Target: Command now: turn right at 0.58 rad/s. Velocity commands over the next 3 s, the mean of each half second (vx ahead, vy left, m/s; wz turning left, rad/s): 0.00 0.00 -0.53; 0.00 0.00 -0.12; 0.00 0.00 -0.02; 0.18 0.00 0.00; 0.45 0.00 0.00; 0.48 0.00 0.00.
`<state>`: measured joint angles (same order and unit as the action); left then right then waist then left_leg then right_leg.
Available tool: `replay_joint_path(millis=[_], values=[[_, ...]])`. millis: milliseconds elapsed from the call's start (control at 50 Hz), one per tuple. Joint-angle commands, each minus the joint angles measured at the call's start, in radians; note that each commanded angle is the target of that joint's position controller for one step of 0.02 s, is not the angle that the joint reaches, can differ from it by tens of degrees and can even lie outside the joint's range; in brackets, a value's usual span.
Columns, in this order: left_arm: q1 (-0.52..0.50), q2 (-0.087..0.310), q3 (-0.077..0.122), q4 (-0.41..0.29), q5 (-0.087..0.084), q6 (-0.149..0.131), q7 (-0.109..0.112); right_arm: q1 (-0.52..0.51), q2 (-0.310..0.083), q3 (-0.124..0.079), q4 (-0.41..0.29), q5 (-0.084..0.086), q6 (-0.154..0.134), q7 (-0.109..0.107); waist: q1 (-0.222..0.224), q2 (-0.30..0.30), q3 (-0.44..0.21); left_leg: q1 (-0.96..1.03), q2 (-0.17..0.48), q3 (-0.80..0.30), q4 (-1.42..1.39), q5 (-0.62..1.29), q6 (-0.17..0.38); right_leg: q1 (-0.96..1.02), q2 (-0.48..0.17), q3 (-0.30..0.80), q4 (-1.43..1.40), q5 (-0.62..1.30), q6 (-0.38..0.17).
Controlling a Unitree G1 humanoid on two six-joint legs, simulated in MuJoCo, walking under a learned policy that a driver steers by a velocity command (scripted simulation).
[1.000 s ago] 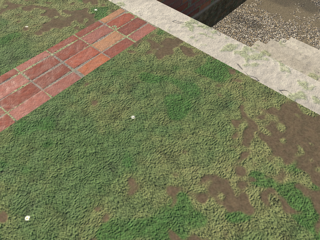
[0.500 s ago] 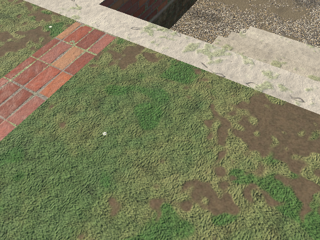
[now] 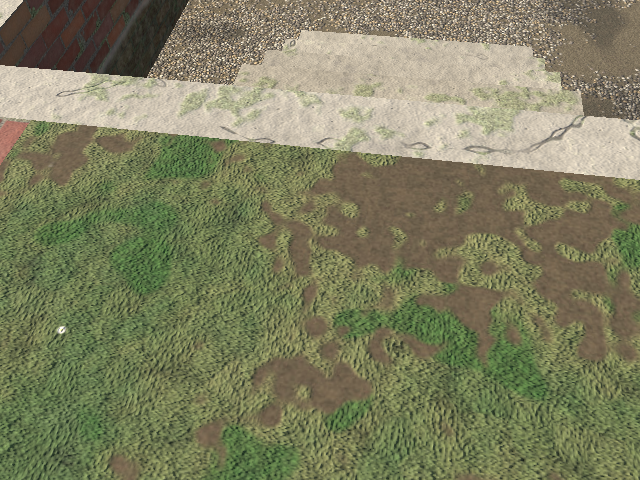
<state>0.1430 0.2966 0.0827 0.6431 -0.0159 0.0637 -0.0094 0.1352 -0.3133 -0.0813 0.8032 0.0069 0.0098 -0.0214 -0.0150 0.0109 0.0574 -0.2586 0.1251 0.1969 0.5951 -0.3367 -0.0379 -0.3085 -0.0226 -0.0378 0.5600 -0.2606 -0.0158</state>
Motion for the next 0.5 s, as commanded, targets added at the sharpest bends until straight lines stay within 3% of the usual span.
replay_joint_path(millis=[20, 40, 60, 80, 100, 140, 220, 320, 420, 460, 480, 500], values=[[0.135, 0.281, 0.072, -0.071, 0.037, -0.033, 0.012, -0.055, -0.064, -0.01, -0.108, -0.037, -0.016, 0.002, 0.063, -0.293, -0.205, -0.412, -0.112, -0.148, 0.547, -0.374, -0.038, 0.333, -0.397, 0.565, -0.185, 0.72, -0.35], [0.126, 0.234, 0.06, -0.069, 0.042, -0.057, 0.001, -0.098, -0.11, -0.024, -0.11, -0.014, -0.012, -0.003, 0.085, -0.172, -0.203, -0.423, -0.091, -0.227, 0.634, -0.318, -0.027, 0.309, -0.345, 0.486, -0.205, 0.641, -0.341], [0.083, 0.21, 0.053, -0.064, 0.03, -0.071, 0.003, -0.092, -0.112, -0.027, -0.108, 0.0, -0.009, -0.008, 0.051, -0.152, -0.163, -0.432, -0.076, -0.247, 0.625, -0.224, -0.011, 0.274, -0.283, 0.405, -0.207, 0.557, -0.281], [0.037, 0.183, 0.046, -0.069, 0.014, -0.073, 0.009, -0.071, -0.114, -0.031, -0.087, -0.007, -0.006, -0.017, 0.028, -0.106, -0.15, -0.429, -0.064, -0.26, 0.59, -0.149, -0.009, 0.253, -0.235, 0.364, -0.206, 0.474, -0.231], [0.005, 0.168, 0.038, -0.075, 0.003, -0.069, 0.014, -0.057, -0.124, -0.035, -0.083, -0.015, -0.003, -0.022, 0.009, -0.121, -0.141, -0.403, -0.066, -0.262, 0.571, -0.097, -0.013, 0.217, -0.213, 0.342, -0.211, 0.464, -0.212], [0.005, 0.162, 0.031, -0.086, 0.011, -0.066, 0.024, -0.026, -0.113, -0.035, -0.077, -0.012, -0.004, -0.018, -0.005, -0.136, -0.166, -0.349, -0.093, -0.259, 0.568, -0.028, -0.023, 0.19, -0.185, 0.33, -0.22, 0.465, -0.214], [0.031, 0.175, 0.035, -0.09, 0.009, -0.062, 0.037, -0.054, -0.086, -0.026, -0.092, -0.008, -0.006, -0.019, 0.015, -0.14, -0.156, -0.345, -0.115, -0.276, 0.387, 0.008, -0.042, 0.207, -0.168, 0.367, -0.222, 0.35, -0.213], [0.029, 0.195, 0.041, -0.104, 0.012, -0.05, 0.04, -0.078, -0.081, -0.022, -0.105, -0.005, -0.016, -0.007, 0.033, -0.162, -0.129, -0.254, -0.14, -0.293, 0.208, -0.009, -0.045, 0.135, -0.15, 0.451, -0.217, 0.183, -0.216], [0.011, 0.169, 0.026, -0.108, 0.015, -0.039, 0.03, -0.043, -0.081, -0.018, -0.105, 0.002, -0.033, 0.015, 0.037, -0.173, -0.16, -0.126, -0.141, -0.267, 0.069, -0.025, -0.019, 0.134, -0.15, 0.498, -0.152, 0.31, -0.209], [-0.012, 0.152, 0.016, -0.109, 0.006, -0.033, 0.032, 0.002, -0.066, -0.013, -0.096, -0.002, -0.042, 0.027, -0.001, -0.16, -0.162, -0.009, -0.141, -0.245, -0.132, 0.112, 0.009, 0.109, -0.115, 0.487, -0.11, 0.324, -0.172], [0.011, 0.134, 0.009, -0.101, 0.006, -0.033, 0.034, 0.017, -0.079, -0.015, -0.095, -0.013, -0.046, 0.029, -0.005, -0.13, -0.16, 0.077, -0.101, -0.273, -0.221, 0.241, 0.034, 0.067, -0.082, 0.468, -0.088, 0.243, -0.127], [0.05, 0.09, -0.005, -0.1, 0.024, -0.038, 0.034, 0.03, -0.139, -0.022, -0.108, -0.034, -0.045, 0.024, 0.023, 0.018, -0.181, 0.167, 0.062, -0.425, -0.258, 0.389, 0.09, -0.011, -0.002, 0.375, 0.041, 0.05, -0.062]])
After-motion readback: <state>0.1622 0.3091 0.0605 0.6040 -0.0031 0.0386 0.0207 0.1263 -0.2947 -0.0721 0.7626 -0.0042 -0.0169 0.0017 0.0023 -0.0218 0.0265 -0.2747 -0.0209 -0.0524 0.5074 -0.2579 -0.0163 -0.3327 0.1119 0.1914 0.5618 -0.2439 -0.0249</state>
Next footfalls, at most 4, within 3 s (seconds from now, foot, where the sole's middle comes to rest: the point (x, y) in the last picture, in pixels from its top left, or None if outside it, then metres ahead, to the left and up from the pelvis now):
0.48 left None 0.09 0.11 -0.77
0.78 right None -0.01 -0.14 -0.77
2.34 right None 0.38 -0.23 -0.77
2.86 left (379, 344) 0.74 -0.09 -0.77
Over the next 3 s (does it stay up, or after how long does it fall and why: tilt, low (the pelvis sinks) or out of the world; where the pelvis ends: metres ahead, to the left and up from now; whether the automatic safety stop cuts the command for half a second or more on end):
stays up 0.62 -0.14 0.01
